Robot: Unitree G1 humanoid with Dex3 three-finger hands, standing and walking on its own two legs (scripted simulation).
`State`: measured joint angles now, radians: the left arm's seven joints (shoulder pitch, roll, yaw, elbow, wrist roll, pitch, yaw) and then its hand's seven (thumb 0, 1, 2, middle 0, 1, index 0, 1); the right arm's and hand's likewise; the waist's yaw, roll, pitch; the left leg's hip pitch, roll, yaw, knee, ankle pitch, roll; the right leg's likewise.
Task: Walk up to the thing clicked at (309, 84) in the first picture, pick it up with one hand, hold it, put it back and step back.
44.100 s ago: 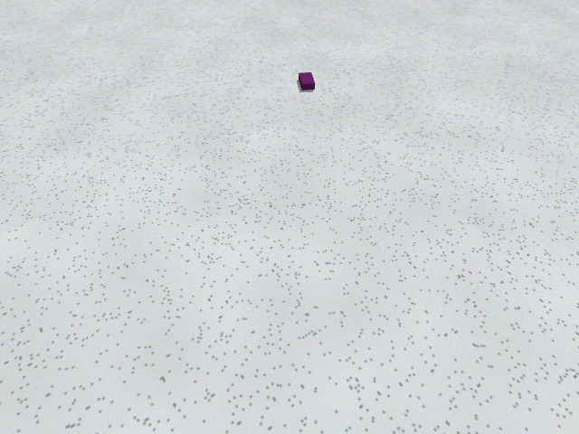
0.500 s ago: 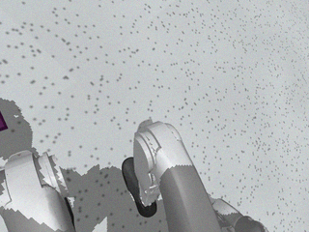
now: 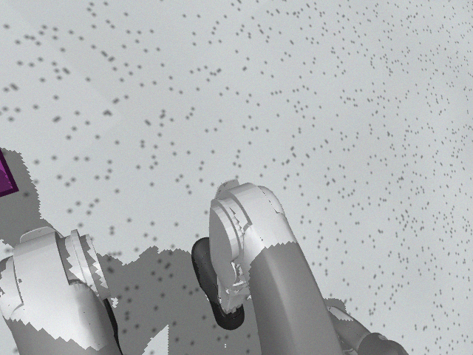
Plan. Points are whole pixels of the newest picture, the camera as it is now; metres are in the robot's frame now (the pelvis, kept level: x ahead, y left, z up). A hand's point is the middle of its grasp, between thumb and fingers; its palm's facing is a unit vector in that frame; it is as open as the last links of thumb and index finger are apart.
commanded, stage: withdraw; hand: left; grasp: from above
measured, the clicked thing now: out of the picture +0.41 +0.32 -0.28
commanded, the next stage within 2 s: home in 0.86 s
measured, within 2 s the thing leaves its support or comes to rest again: neither
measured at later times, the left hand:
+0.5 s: hand out of the picture +0.39 +0.34 -0.07, palm faces -0.42 -0.09 -0.90, open 13.8 cm
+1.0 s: hand out of the picture +0.41 +0.33 -0.14, palm faces -0.32 -0.08 -0.94, open 13.6 cm
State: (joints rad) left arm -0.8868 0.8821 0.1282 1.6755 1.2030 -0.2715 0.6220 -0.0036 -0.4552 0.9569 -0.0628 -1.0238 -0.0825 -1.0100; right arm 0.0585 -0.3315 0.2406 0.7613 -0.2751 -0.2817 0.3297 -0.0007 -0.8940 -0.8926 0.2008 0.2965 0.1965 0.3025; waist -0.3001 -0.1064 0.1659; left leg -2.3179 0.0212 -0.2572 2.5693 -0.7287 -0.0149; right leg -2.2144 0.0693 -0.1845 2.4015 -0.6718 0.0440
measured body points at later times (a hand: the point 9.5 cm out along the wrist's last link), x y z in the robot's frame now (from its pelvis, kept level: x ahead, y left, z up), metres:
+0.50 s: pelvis -0.01 -0.01 +0.05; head +0.19 +0.05 +0.46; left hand +0.41 +0.34 -0.02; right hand +0.12 -0.26 -0.07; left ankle +0.06 +0.13 -0.27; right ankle +0.11 -0.11 -0.27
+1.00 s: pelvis -0.01 -0.01 +0.02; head +0.22 +0.08 +0.40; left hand +0.43 +0.33 -0.09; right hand +0.07 -0.28 -0.08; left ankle +0.06 +0.13 -0.27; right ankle +0.11 -0.11 -0.27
